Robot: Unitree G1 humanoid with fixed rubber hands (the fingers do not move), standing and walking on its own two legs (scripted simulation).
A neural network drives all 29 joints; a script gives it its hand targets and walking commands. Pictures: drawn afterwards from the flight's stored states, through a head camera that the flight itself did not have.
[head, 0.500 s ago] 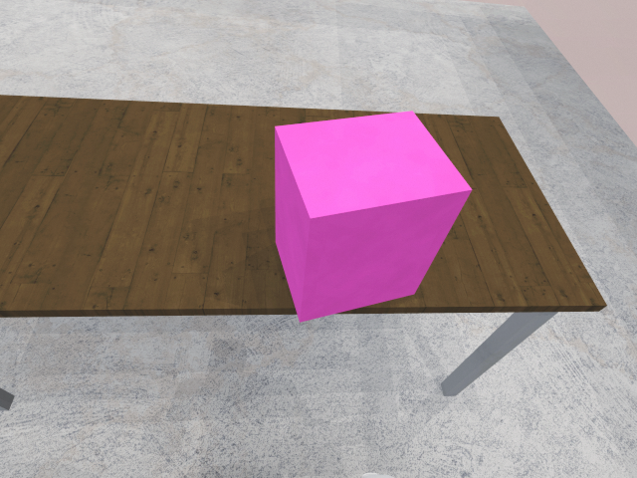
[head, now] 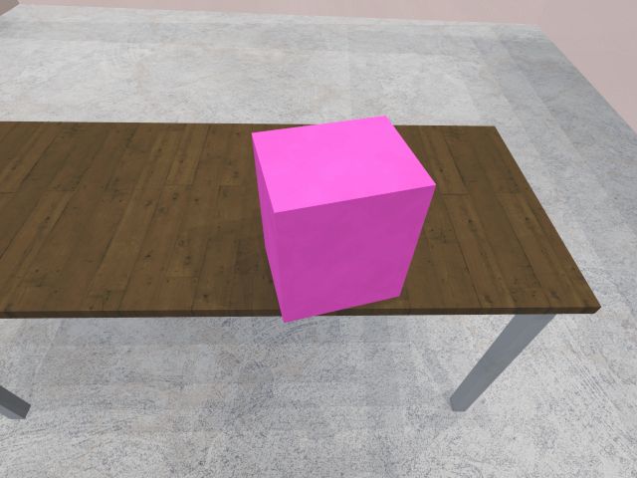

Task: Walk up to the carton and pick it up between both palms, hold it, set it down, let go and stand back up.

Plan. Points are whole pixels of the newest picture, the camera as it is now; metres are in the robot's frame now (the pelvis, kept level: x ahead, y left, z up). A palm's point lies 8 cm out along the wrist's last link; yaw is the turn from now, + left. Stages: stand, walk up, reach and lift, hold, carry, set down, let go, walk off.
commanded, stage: walk up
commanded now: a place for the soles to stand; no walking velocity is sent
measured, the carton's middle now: (332, 222) +0.50 -0.03 +0.03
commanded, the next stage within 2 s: reach and lift in 1.10 s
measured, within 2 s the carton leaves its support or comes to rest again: neither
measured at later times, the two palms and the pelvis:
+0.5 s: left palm out of the picture +0.12 +0.29 -0.10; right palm out of the picture +0.10 -0.31 -0.10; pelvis +0.03 +0.00 +0.00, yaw +1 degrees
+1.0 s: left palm out of the picture +0.12 +0.29 -0.09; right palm out of the picture +0.10 -0.31 -0.10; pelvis +0.02 +0.00 +0.00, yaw +0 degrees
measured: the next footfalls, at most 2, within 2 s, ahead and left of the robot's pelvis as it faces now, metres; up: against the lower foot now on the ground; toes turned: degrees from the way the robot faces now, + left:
left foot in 0.02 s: +0.04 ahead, +0.11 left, +0.00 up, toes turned +4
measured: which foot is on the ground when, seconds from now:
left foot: up 0.00-0.00, down 0.02-1.00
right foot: down 0.00-1.00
